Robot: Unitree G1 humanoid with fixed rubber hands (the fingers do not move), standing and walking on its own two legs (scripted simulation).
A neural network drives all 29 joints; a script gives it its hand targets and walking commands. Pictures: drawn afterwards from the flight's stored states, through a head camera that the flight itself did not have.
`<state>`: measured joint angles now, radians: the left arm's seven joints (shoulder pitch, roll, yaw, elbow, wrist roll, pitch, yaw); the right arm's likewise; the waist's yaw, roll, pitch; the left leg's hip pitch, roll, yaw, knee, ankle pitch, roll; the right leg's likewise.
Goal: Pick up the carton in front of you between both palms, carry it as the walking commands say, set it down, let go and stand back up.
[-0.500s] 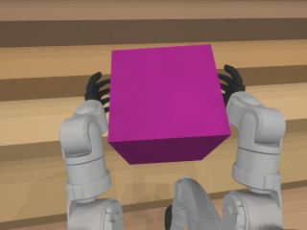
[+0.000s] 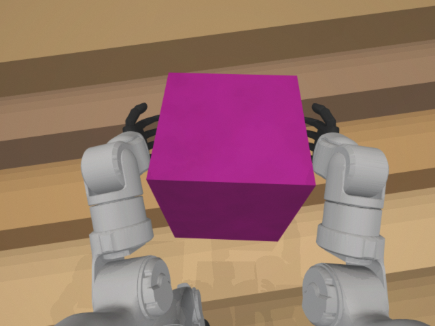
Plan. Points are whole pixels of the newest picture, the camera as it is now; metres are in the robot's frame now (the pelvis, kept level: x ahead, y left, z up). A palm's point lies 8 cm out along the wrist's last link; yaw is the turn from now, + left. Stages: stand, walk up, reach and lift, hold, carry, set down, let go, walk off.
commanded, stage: carry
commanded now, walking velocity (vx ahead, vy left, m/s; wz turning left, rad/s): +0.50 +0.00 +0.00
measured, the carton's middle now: (228, 165) +0.37 -0.02 +0.09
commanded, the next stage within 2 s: none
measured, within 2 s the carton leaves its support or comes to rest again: neither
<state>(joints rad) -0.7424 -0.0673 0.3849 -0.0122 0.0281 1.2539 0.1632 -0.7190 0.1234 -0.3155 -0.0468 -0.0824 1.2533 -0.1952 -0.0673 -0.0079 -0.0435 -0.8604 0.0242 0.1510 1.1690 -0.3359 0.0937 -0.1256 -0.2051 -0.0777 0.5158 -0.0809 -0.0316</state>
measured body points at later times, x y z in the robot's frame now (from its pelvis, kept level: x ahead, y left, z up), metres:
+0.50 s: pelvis +0.31 -0.02 +0.17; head +0.33 +0.01 +0.62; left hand +0.66 +0.18 +0.32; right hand +0.70 -0.13 +0.33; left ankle +0.14 +0.09 -0.51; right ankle +0.42 -0.10 -0.47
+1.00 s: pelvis +0.60 +0.07 +0.33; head +0.64 +0.05 +0.78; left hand +1.00 +0.17 +0.47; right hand +0.95 -0.13 +0.46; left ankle +0.69 +0.16 -0.32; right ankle +0.45 -0.07 -0.29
